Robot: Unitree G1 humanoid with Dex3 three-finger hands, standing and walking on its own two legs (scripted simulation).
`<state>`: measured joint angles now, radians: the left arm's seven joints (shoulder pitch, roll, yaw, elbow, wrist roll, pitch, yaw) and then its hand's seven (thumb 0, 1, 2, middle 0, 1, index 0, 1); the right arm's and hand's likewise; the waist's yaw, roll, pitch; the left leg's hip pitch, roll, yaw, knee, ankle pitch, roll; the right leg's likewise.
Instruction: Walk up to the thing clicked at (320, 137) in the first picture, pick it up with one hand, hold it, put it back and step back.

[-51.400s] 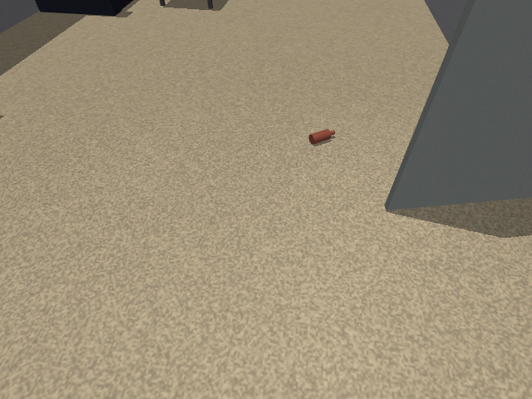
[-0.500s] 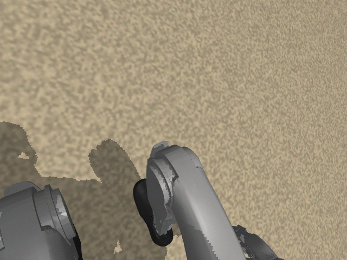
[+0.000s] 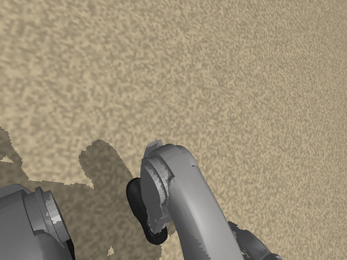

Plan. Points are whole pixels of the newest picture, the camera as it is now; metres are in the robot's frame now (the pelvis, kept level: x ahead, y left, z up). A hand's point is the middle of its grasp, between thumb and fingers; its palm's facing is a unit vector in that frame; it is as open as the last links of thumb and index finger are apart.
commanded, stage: open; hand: left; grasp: from above
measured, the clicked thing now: out of the picture +0.45 +0.37 -0.28
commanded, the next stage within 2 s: withdraw in 1.04 s
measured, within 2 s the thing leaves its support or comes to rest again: rests again in 0.42 s
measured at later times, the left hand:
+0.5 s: hand out of the picture +0.46 +0.35 -0.24, palm faces -0.45 -0.14 -0.88, open 10.6 cm
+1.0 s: hand out of the picture +0.46 +0.35 -0.24, palm faces -0.44 -0.13 -0.89, open 13.7 cm
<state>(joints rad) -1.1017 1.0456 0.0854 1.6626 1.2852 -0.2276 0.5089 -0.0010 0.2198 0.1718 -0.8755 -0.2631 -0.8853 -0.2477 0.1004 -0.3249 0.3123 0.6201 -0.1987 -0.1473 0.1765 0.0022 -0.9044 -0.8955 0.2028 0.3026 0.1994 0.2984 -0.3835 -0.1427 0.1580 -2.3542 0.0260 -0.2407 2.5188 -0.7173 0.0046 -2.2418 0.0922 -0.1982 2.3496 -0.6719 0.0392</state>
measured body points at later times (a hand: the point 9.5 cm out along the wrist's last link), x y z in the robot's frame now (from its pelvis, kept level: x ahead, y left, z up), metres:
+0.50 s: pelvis +0.00 +0.00 +0.00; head +0.28 +0.13 +0.32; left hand +0.48 +0.35 -0.19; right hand +0.06 -0.25 -0.06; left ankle +0.06 +0.13 -0.28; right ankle +0.11 -0.11 -0.28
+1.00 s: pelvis +0.00 +0.00 +0.00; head +0.28 +0.13 +0.32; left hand +0.48 +0.35 -0.19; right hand +0.06 -0.25 -0.06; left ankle +0.06 +0.13 -0.28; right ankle +0.11 -0.11 -0.28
